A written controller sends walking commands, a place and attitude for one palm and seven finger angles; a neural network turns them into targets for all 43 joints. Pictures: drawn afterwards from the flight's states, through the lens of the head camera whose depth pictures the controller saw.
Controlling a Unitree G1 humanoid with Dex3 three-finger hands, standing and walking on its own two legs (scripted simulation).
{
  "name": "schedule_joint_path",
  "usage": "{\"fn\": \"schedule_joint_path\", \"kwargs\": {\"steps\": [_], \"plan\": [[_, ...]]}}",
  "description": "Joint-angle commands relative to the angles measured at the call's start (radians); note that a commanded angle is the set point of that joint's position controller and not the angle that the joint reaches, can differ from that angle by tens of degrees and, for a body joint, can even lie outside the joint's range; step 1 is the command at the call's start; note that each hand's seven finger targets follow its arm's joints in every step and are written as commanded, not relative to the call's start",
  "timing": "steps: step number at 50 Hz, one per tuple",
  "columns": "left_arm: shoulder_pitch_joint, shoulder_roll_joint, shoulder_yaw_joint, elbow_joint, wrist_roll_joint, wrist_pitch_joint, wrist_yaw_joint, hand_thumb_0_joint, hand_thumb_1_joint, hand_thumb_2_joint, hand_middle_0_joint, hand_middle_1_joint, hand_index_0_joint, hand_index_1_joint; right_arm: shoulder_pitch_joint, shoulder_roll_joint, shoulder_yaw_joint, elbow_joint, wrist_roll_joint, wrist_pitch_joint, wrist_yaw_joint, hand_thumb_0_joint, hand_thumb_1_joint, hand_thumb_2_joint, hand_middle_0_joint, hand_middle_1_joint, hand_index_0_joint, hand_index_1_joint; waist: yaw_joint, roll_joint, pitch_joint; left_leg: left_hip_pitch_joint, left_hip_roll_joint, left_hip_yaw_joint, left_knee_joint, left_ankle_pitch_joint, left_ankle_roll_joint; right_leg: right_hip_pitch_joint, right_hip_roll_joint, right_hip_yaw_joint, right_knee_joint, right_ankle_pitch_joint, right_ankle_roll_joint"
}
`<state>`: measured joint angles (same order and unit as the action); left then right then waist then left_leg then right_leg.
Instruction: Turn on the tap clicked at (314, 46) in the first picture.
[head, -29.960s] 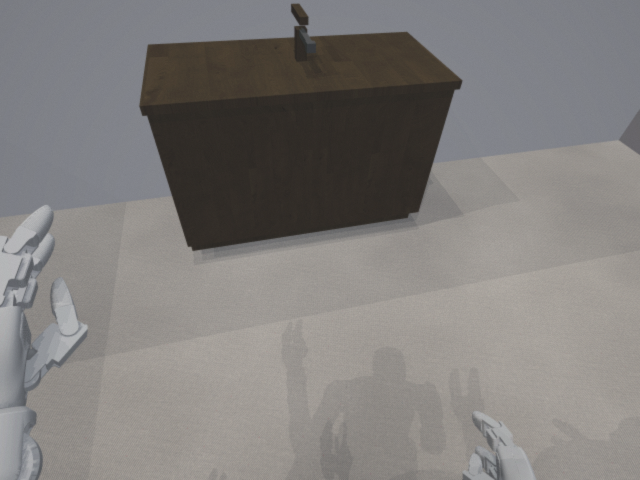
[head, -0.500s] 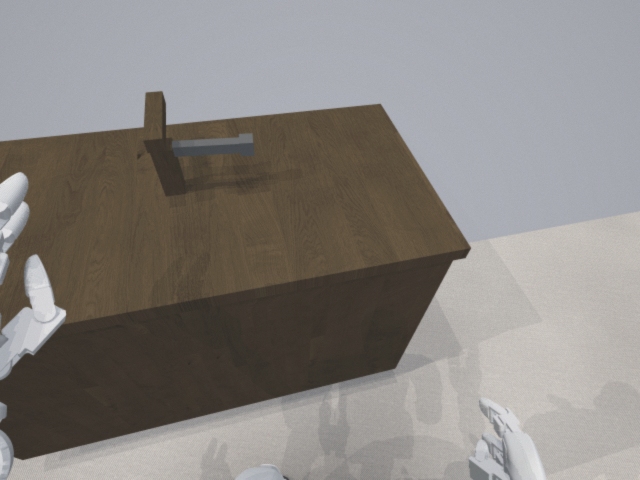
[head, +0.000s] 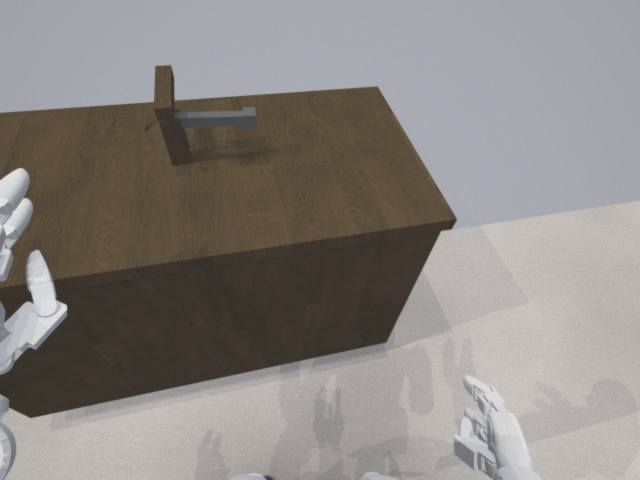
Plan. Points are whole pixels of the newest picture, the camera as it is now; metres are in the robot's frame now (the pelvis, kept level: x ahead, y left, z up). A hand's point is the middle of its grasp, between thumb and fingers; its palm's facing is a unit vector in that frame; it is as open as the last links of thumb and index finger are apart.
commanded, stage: step back with the hand held close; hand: left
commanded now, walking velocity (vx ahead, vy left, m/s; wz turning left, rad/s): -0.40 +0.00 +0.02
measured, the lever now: (249, 117) +0.71 +0.19 +0.03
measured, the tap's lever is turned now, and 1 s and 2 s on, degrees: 85 85 85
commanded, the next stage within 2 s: stop stepping back and stand still in 0.02 s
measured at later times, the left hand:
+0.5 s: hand out of the picture +0.06 +0.22 +0.17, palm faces +0.46 -0.80 -0.39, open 7.4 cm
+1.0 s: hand out of the picture +0.00 +0.21 +0.17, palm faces +0.50 -0.78 -0.38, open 7.4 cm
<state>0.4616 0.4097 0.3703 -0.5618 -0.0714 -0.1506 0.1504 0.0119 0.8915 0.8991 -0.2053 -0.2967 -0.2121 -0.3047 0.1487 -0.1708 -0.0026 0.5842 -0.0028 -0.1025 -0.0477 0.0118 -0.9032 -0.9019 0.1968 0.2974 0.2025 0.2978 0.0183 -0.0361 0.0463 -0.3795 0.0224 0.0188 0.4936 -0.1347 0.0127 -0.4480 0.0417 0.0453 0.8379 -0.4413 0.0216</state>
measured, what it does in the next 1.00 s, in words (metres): walks backwards: right foot, then left foot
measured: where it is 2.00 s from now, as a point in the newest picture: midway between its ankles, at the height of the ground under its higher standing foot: outside the picture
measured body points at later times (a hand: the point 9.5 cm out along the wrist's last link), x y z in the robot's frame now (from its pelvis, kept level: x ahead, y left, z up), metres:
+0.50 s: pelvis -0.13 -0.04 -0.01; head -0.15 -0.03 +0.44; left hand +0.03 +0.26 +0.19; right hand +0.01 -0.30 -0.09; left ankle -0.17 +0.11 -0.73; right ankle -0.06 -0.12 -0.71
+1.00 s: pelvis -0.19 -0.06 +0.00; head -0.22 -0.06 +0.45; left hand -0.03 +0.25 +0.19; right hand -0.04 -0.27 -0.09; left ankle -0.18 +0.06 -0.73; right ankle -0.15 -0.17 -0.68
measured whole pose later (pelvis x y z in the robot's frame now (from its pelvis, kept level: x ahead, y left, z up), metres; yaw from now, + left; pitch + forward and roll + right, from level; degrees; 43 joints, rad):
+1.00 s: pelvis -0.19 -0.06 +0.00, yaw +5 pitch -2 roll +0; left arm 0.45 0.37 0.36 -0.43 -0.04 -0.13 0.15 0.01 0.89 0.90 -0.20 -0.30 -0.21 -0.30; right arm 0.26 -0.17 0.01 0.67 0.02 -0.12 -0.04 0.01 -0.90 -0.90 0.20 0.30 0.20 0.30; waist -0.03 0.01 -0.03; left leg -0.25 0.03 0.04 0.51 -0.24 0.03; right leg -0.49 -0.01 -0.04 0.97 -0.36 0.00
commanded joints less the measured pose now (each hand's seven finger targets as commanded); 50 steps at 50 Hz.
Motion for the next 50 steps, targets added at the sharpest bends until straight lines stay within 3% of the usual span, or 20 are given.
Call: {"fn": "schedule_joint_path", "kwargs": {"steps": [1, 5, 6, 8, 11, 17, 19, 22, 23, 27, 28, 29, 30, 34, 37, 39, 41, 42, 45, 50], "plan": [[-0.038, 0.105, 0.051, -0.219, 0.003, -0.050, 0.006, 0.000, 0.900, 0.900, -0.200, -0.300, -0.200, -0.300, -0.040, -0.168, -0.048, -0.132, 0.003, -0.058, -0.002, 0.000, -0.900, -0.900, 0.200, 0.300, 0.200, 0.300, -0.011, 0.256, -0.172, 0.071, 0.244, -0.216, -0.225, -0.029, 0.098, 0.112, -0.013, -0.016, -0.113, 0.028, -0.005], [-0.014, 0.135, 0.091, -0.217, 0.013, -0.061, 0.004, 0.000, 0.900, 0.900, -0.200, -0.300, -0.200, -0.300, -0.036, -0.169, -0.048, -0.138, -0.001, -0.048, -0.008, 0.000, -0.900, -0.900, 0.200, 0.300, 0.200, 0.300, 0.007, 0.220, -0.182, -0.010, 0.168, -0.164, -0.143, -0.329, 0.044, 0.267, -0.002, -0.067, -0.430, 0.210, -0.025], [-0.032, 0.155, 0.100, -0.228, 0.019, -0.070, 0.001, 0.000, 0.900, 0.900, -0.200, -0.300, -0.200, -0.300, -0.038, -0.162, -0.046, -0.136, -0.003, -0.042, -0.007, 0.000, -0.900, -0.900, 0.200, 0.300, 0.200, 0.300, 0.002, 0.131, -0.165, -0.019, 0.113, -0.115, 0.003, -0.378, 0.013, 0.229, -0.064, -0.023, -0.535, 0.263, -0.053], [0.007, 0.154, 0.091, -0.177, 0.012, -0.054, 0.008, 0.000, 0.900, 0.900, -0.200, -0.300, -0.200, -0.300, -0.001, -0.147, -0.070, -0.141, 0.030, -0.040, -0.016, 0.000, -0.900, -0.900, 0.200, 0.300, 0.200, 0.300, 0.001, -0.254, -0.176, -0.011, -0.070, -0.008, 0.618, -0.360, -0.060, -0.004, -0.404, 0.351, -0.678, 0.118, -0.228], [-0.034, 0.152, 0.105, -0.151, 0.008, -0.032, 0.014, 0.000, 0.900, 0.900, -0.200, -0.300, -0.200, -0.300, -0.046, -0.113, -0.025, -0.132, 0.026, -0.026, -0.018, 0.000, -0.900, -0.900, 0.200, 0.300, 0.200, 0.300, -0.062, -0.098, -0.139, -0.077, 0.007, -0.093, 0.772, -0.232, -0.047, -0.018, -0.348, 0.189, -0.520, 0.224, -0.187], [-0.008, 0.155, 0.121, -0.140, 0.023, -0.044, 0.034, 0.000, 0.900, 0.900, -0.200, -0.300, -0.200, -0.300, -0.020, -0.149, -0.052, -0.102, 0.013, -0.067, -0.038, 0.000, -0.900, -0.900, 0.200, 0.300, 0.200, 0.300, -0.038, -0.083, -0.150, 0.105, -0.002, -0.013, 0.079, -0.292, 0.030, 0.098, -0.305, 0.198, -0.452, 0.084, -0.120], [0.002, 0.146, 0.109, -0.203, 0.012, -0.066, 0.033, 0.000, 0.900, 0.900, -0.200, -0.300, -0.200, -0.300, 0.008, -0.162, -0.060, -0.111, 0.010, -0.084, -0.039, 0.000, -0.900, -0.900, 0.200, 0.300, 0.200, 0.300, -0.042, 0.058, -0.185, 0.176, 0.017, 0.011, -0.192, -0.196, 0.053, 0.199, -0.190, 0.097, -0.304, 0.122, -0.068], [-0.028, 0.177, 0.127, -0.240, 0.012, -0.072, 0.028, 0.000, 0.900, 0.900, -0.200, -0.300, -0.200, -0.300, 0.013, -0.166, -0.068, -0.097, 0.013, -0.098, -0.037, 0.000, -0.900, -0.900, 0.200, 0.300, 0.200, 0.300, -0.055, 0.458, -0.123, 0.242, 0.243, -0.265, -0.238, -0.061, 0.171, -0.048, -0.016, -0.100, 0.118, -0.063, 0.015], [-0.090, 0.140, 0.100, -0.225, 0.033, -0.075, 0.025, 0.000, 0.900, 0.900, -0.200, -0.300, -0.200, -0.300, 0.008, -0.152, -0.064, -0.076, 0.013, -0.106, -0.030, 0.000, -0.900, -0.900, 0.200, 0.300, 0.200, 0.300, -0.064, 0.411, 0.003, 0.104, 0.265, -0.338, -0.276, -0.146, 0.215, -0.091, -0.051, -0.035, 0.186, -0.038, -0.005], [-0.089, 0.100, 0.072, -0.030, 0.025, -0.053, 0.006, 0.000, 0.900, 0.900, -0.200, -0.300, -0.200, -0.300, 0.001, -0.182, -0.062, -0.060, 0.025, -0.090, -0.021, 0.000, -0.900, -0.900, 0.200, 0.300, 0.200, 0.300, -0.009, 0.070, -0.012, -0.047, 0.131, -0.102, 0.011, -0.343, 0.095, 0.301, -0.026, -0.085, -0.351, 0.108, -0.015], [-0.099, 0.087, 0.051, 0.004, 0.031, -0.050, -0.001, 0.000, 0.900, 0.900, -0.200, -0.300, -0.200, -0.300, -0.009, -0.185, -0.065, -0.059, 0.022, -0.077, -0.023, 0.000, -0.900, -0.900, 0.200, 0.300, 0.200, 0.300, -0.008, -0.071, -0.023, -0.122, 0.040, -0.034, 0.216, -0.426, 0.073, 0.362, -0.072, -0.019, -0.460, 0.109, -0.038], [-0.118, 0.114, 0.053, -0.006, 0.032, -0.043, -0.010, 0.000, 0.900, 0.900, -0.200, -0.300, -0.200, -0.300, -0.040, -0.173, -0.070, -0.084, 0.024, -0.062, -0.020, 0.000, -0.900, -0.900, 0.200, 0.300, 0.200, 0.300, -0.018, -0.255, -0.038, -0.205, -0.056, 0.025, 0.524, -0.446, 0.041, 0.311, -0.268, 0.352, -0.614, -0.133, -0.129], [-0.182, 0.124, 0.059, -0.061, 0.022, -0.051, -0.019, 0.000, 0.900, 0.900, -0.200, -0.300, -0.200, -0.300, -0.047, -0.157, -0.065, -0.081, 0.022, -0.063, -0.017, 0.000, -0.900, -0.900, 0.200, 0.300, 0.200, 0.300, -0.026, -0.263, -0.033, -0.172, -0.052, -0.039, 0.712, -0.364, 0.024, 0.122, -0.371, 0.549, -0.734, -0.403, -0.169], [-0.141, 0.155, 0.083, -0.137, 0.022, -0.054, -0.019, 0.000, 0.900, 0.900, -0.200, -0.300, -0.200, -0.300, -0.026, -0.125, -0.036, -0.031, 0.016, -0.042, -0.008, 0.000, -0.900, -0.900, 0.200, 0.300, 0.200, 0.300, -0.057, -0.064, -0.066, 0.044, 0.007, 0.011, 0.547, -0.221, 0.013, -0.110, -0.287, 0.250, -0.654, -0.309, -0.163], [-0.108, 0.154, 0.087, -0.173, 0.020, -0.041, 0.008, 0.000, 0.900, 0.900, -0.200, -0.300, -0.200, -0.300, -0.043, -0.117, -0.023, -0.058, 0.011, -0.057, -0.029, 0.000, -0.900, -0.900, 0.200, 0.300, 0.200, 0.300, -0.044, -0.102, -0.110, 0.204, -0.004, 0.054, 0.230, -0.287, 0.041, -0.101, -0.273, 0.174, -0.609, -0.298, -0.147], [-0.117, 0.148, 0.081, -0.196, 0.023, -0.045, 0.020, 0.000, 0.900, 0.900, -0.200, -0.300, -0.200, -0.300, -0.028, -0.128, -0.015, -0.071, 0.003, -0.065, -0.037, 0.000, -0.900, -0.900, 0.200, 0.300, 0.200, 0.300, -0.052, 0.051, -0.121, 0.285, -0.013, 0.046, -0.042, -0.346, 0.066, -0.069, -0.193, 0.101, -0.431, -0.270, -0.120], [-0.188, 0.151, 0.101, -0.234, 0.037, -0.058, 0.031, 0.000, 0.900, 0.900, -0.200, -0.300, -0.200, -0.300, -0.015, -0.167, -0.032, -0.099, 0.004, -0.077, -0.031, 0.000, -0.900, -0.900, 0.200, 0.300, 0.200, 0.300, -0.051, 0.454, -0.099, 0.212, 0.288, -0.393, -0.332, -0.529, 0.213, -0.140, 0.046, -0.105, 0.259, -0.086, -0.016], [-0.173, 0.185, 0.132, -0.150, 0.040, -0.066, 0.028, 0.000, 0.900, 0.900, -0.200, -0.300, -0.200, -0.300, -0.013, -0.139, -0.035, -0.093, 0.011, -0.079, -0.026, 0.000, -0.900, -0.900, 0.200, 0.300, 0.200, 0.300, -0.049, 0.370, -0.069, 0.094, 0.333, -0.459, -0.344, -0.551, 0.249, -0.174, -0.004, 0.008, 0.441, -0.033, -0.020], [-0.069, 0.110, 0.079, -0.018, 0.030, -0.043, 0.011, 0.000, 0.900, 0.900, -0.200, -0.300, -0.200, -0.300, -0.012, -0.132, -0.036, -0.048, 0.035, -0.069, 0.003, 0.000, -0.900, -0.900, 0.200, 0.300, 0.200, 0.300, -0.040, 0.091, 0.029, 0.076, 0.294, -0.351, -0.286, -0.482, 0.220, -0.266, -0.087, 0.029, 0.388, 0.082, -0.023], [-0.080, 0.081, 0.049, -0.099, 0.031, -0.048, 0.010, 0.000, 0.900, 0.900, -0.200, -0.300, -0.200, -0.300, -0.019, -0.154, -0.033, -0.078, 0.020, -0.070, -0.012, 0.000, -0.900, -0.900, 0.200, 0.300, 0.200, 0.300, -0.027, 0.257, -0.047, 0.026, 0.199, -0.163, -0.254, -0.463, 0.132, 0.133, -0.043, -0.144, -0.180, 0.045, -0.026]]}}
